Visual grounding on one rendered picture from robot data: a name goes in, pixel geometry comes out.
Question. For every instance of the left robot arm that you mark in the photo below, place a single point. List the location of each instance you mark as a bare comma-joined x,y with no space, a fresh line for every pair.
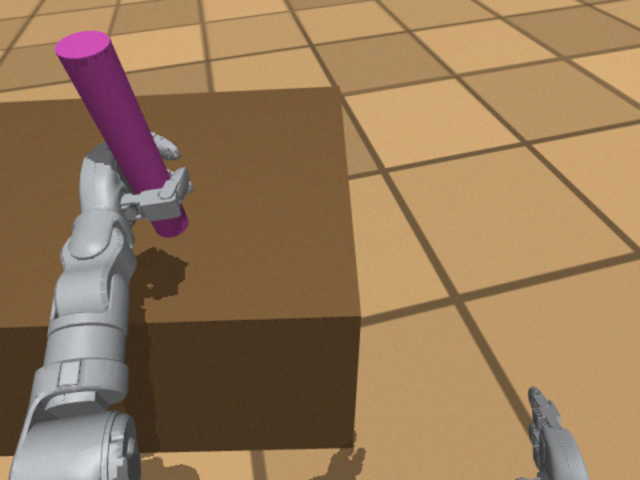
68,432

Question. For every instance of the right robot hand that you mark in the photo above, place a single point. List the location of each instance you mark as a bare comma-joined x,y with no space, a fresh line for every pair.
555,451

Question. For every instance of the can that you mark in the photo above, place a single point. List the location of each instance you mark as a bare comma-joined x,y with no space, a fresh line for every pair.
94,68

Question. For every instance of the left robot hand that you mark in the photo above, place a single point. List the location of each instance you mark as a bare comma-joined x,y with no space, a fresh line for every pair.
103,186

